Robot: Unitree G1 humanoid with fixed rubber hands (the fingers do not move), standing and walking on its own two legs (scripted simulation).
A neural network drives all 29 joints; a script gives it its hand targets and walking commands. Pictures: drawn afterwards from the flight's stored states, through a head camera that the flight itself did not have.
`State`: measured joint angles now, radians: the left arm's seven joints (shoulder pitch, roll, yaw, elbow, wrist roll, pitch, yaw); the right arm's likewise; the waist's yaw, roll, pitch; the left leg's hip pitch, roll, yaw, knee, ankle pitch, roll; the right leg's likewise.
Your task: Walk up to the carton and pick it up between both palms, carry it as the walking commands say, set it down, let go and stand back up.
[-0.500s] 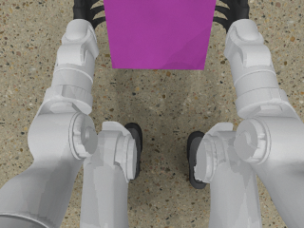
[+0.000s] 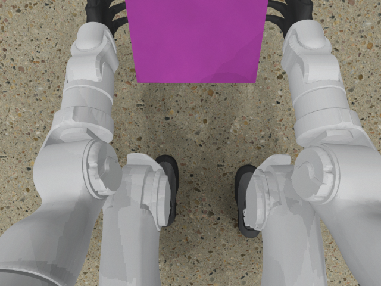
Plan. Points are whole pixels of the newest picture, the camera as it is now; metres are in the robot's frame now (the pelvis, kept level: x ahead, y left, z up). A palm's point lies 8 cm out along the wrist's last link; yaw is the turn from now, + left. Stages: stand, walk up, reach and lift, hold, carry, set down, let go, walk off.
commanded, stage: set down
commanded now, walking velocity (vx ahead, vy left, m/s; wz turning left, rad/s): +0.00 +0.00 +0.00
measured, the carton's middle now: (196, 31) +0.55 +0.04 -0.25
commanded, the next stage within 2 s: none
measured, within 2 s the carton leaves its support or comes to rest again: rests again in 1.18 s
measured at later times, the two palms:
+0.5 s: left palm (103, 20) +0.54 +0.20 -0.15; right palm (294, 18) +0.55 -0.12 -0.15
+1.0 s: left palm (102, 53) +0.49 +0.22 -0.19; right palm (296, 46) +0.51 -0.14 -0.19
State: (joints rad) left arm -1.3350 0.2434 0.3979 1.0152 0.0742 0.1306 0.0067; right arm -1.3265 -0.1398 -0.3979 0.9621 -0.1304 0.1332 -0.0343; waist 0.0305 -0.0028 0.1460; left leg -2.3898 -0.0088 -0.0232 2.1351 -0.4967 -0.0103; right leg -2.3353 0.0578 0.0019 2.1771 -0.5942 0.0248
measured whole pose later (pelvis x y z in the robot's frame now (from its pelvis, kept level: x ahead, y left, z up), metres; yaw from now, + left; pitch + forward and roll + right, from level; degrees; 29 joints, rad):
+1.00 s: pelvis +0.00 +0.00 +0.00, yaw +0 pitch +41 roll -1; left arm -1.30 0.36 0.07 1.18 -0.22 -0.05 0.09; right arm -1.30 -0.29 -0.06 1.12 0.18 -0.04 -0.13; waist 0.04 0.00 0.26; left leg -2.34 -0.01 -0.02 2.15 -0.52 -0.01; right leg -2.29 0.07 0.01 2.19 -0.61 0.03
